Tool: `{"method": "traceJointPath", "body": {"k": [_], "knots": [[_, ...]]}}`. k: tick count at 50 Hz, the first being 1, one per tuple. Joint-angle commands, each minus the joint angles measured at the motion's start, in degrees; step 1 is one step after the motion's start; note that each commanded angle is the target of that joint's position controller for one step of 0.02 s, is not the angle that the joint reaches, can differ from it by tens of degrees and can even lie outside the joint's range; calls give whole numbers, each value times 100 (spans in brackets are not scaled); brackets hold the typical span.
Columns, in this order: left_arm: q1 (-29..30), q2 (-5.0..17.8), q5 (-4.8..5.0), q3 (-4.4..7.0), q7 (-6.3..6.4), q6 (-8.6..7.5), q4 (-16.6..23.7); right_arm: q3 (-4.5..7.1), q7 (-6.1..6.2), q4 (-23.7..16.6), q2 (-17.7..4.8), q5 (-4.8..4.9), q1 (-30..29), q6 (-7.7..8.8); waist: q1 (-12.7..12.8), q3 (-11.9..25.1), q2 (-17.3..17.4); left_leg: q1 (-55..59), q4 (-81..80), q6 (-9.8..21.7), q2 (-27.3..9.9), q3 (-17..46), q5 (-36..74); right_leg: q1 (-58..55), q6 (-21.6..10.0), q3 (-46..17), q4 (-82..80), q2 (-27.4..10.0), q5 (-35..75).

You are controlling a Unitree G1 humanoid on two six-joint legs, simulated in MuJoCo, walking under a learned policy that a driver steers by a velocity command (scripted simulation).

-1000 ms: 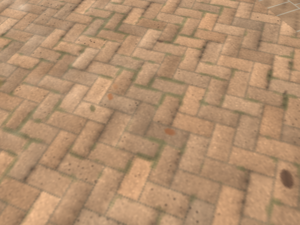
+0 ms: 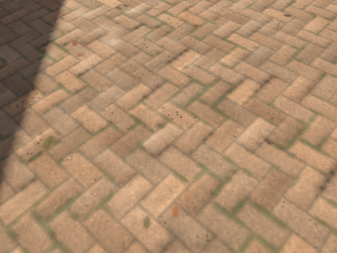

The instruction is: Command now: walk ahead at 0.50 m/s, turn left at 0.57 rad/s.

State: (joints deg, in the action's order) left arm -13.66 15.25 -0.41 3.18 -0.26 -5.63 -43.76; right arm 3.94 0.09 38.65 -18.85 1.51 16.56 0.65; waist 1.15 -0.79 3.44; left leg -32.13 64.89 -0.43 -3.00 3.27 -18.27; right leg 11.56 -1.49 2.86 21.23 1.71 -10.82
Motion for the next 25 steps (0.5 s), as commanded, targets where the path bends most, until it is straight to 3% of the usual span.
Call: {"method": "traceJointPath", "body": {"k": [1, 7, 11, 13, 14, 15, 16, 17, 18, 19, 20, 21, 22, 25], "knots": [[122, 806, 8, 208, 18, -111, 195, 33, -39, -566, -147, -25, -170, 35, -20, -110, -856, -938, -354, -102, -398, 224, 472, -499, -1007, -1134, -1255, -1638, 851], [-57, 1089, 58, 255, 38, -31, -45, -57, -219, -800, -10, -24, -1057, 137, 277, -246, -628, -635, -2138, 19, -288, -172, 1943, -791, -803, -24, -1240, -1520, 1510], [-326, 1294, 171, 316, 36, 93, -224, -34, -339, -1064, -89, -5, -1522, 129, 334, -384, -650, -562, -2756, 286, -143, -448, 1527, -1420, -631, 284, -949, -1734, 2101], [-317, 1468, 214, 372, 69, 164, -229, 61, -352, -1100, -273, -45, -1317, 97, 97, -134, -816, 30, -2869, 521, 192, -758, 935, -1633, -500, 525, -247, -1743, 3894], [-297, 1548, 232, 397, 93, 206, -219, 164, -337, -1014, -452, -63, -855, 70, -206, 175, -858, 700, -2952, 673, 433, -910, 754, -1610, -421, 664, 518, -1683, 4752], [-258, 1476, 236, 365, 118, 231, -191, 334, -278, -775, -722, -45, 61, 39, -717, 653, -719, 2030, -3272, 888, 670, -940, 1078, -1127, -255, 842, 1697, -1500, 4833], [-402, 1186, 69, 243, 129, 201, -92, 509, -153, -570, -1163, -5, 979, -31, -1061, 1203, -54, 3825, -3335, 1221, 15, 194, 1148, 326, -14, 852, 3462, -1256, 2920], [-942, 414, -118, -24, 18, 47, 262, 537, -143, -679, -1757, 21, 662, 39, -288, 1825, 1412, 5513, -4023, 2345, -1446, 3615, 30, 2795, 289, 204, 5379, -48, -2251], [-264, 1007, 80, 81, -60, -131, 278, 390, -176, -797, -1162, -8, 866, 119, -829, 2252, 629, 5587, -4721, 2320, -1586, 4325, -714, 3337, 199, -878, 5845, -153, -2199], [248, 1191, 269, 134, -90, -217, 464, 302, -189, -715, -931, -71, 667, 200, -822, 1335, 386, 4930, -4820, 2034, -1419, 3505, -278, 3680, 95, -817, 5680, -374, -1616], [315, 1067, 199, 89, -51, -260, 470, 269, -180, -718, -832, -65, 336, 238, -563, 875, -124, 4092, -4812, 1872, -1177, 2871, 372, 3439, 78, -799, 5189, -606, -1140], [291, 1058, 58, 106, -10, -252, 417, 223, -169, -762, -696, -88, -9, 242, -328, 573, -251, 3367, -4849, 1758, -963, 2355, 1121, 3066, 134, -788, 4702, -748, -898], [164, 1077, 14, 130, -9, -194, 389, 180, -145, -833, -606, -164, -203, 253, -126, 488, -122, 2871, -4956, 1731, -825, 2079, 1635, 2669, 179, -834, 4494, -842, -729], [118, 876, -61, 97, 3, -32, 361, 181, -71, -739, -628, -128, -253, 293, 14, 336, -109, 2126, -5162, 1797, -650, 1618, 2359, 2344, 448, -678, 3860, -776, -454]]}}
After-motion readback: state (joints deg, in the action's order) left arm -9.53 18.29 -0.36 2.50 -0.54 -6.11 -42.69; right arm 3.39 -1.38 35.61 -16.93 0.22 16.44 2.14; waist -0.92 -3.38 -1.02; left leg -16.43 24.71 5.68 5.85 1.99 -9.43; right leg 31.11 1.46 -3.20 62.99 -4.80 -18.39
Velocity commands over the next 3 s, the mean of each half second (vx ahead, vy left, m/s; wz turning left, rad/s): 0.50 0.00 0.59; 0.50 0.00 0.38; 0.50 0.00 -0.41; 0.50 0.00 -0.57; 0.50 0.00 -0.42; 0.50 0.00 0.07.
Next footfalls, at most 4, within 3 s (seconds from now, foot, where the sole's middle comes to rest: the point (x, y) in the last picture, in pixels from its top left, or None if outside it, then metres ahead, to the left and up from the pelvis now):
0.32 left None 0.32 0.17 -0.78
0.78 right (170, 217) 0.64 0.07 -0.78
1.24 left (100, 199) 0.73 0.38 -0.78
1.72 right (150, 138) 1.06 0.17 -0.78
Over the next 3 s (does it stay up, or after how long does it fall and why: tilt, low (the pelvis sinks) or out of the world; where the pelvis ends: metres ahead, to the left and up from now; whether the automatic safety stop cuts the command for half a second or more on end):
stays up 1.55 0.11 0.00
